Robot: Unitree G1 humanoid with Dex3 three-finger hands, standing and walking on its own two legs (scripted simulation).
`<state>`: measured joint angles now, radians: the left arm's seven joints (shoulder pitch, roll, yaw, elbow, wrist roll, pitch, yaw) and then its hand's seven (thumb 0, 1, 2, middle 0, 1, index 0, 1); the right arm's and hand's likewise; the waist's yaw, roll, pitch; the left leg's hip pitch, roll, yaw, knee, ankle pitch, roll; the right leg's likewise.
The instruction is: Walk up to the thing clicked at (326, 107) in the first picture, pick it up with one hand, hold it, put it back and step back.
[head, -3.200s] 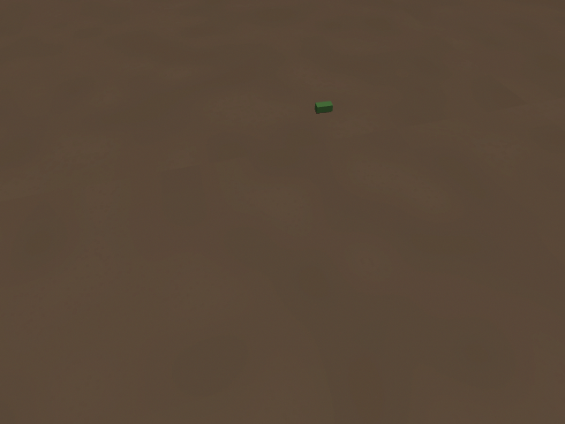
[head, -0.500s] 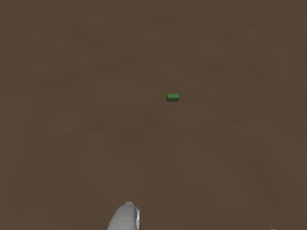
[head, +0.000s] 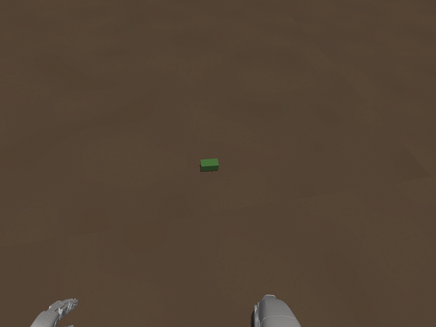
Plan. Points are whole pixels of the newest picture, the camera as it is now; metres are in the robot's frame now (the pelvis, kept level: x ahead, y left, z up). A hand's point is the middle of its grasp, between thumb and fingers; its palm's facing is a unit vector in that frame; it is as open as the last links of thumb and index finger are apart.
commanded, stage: walk up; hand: left
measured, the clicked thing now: (209, 164) +1.03 +0.04 -0.74
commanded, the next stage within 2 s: none
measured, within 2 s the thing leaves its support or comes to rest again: neither
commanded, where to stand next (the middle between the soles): +0.58 -0.25 m, yaw +5 degrees
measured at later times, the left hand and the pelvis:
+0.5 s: hand (145, 308) +0.17 +0.16 -0.14, palm faces +0.06 -0.94 -0.33, open 7.4 cm; pelvis +0.17 -0.11 +0.01, yaw +2 degrees
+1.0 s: hand (186, 209) +0.40 +0.09 -0.13, palm faces -0.01 -0.92 -0.40, open 7.4 cm; pelvis +0.33 -0.21 -0.01, yaw +1 degrees
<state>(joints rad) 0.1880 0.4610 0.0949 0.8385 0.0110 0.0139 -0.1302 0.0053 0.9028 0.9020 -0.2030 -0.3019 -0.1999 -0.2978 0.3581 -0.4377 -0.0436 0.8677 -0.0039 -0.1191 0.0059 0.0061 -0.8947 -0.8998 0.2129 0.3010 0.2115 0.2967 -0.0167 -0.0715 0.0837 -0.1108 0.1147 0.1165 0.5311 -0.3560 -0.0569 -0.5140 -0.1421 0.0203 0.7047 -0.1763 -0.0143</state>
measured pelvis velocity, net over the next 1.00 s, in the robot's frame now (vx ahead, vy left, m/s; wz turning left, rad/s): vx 0.33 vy -0.21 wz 0.01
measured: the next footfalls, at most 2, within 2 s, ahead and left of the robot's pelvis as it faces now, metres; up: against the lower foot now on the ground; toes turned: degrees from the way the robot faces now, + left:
right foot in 0.04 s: +0.18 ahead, -0.17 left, +0.00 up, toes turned -5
left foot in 0.56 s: +0.33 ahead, +0.00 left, +0.00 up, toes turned +8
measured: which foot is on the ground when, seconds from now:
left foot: down 0.00-0.08, up 0.10-0.54, down 0.56-1.00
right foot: up 0.00-0.02, down 0.04-0.58, up 0.60-0.96, down 0.98-1.00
